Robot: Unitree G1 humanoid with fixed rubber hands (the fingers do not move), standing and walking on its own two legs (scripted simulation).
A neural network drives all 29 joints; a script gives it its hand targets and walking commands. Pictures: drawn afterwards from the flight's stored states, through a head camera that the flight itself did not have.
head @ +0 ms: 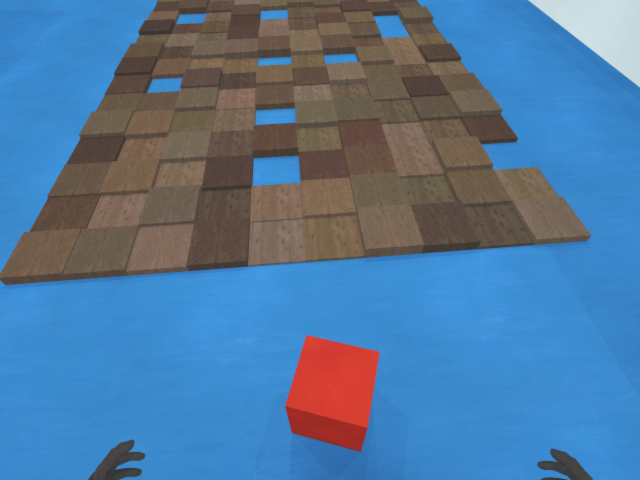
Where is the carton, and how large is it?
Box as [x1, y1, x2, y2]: [285, 335, 379, 451]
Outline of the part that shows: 306,335 285,405 292,432 360,451 367,427 379,352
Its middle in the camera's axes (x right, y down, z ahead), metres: +0.04 +0.45 +1.10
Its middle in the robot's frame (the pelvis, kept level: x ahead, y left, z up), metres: +0.44 +0.00 -0.66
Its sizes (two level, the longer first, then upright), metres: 0.210 0.200 0.250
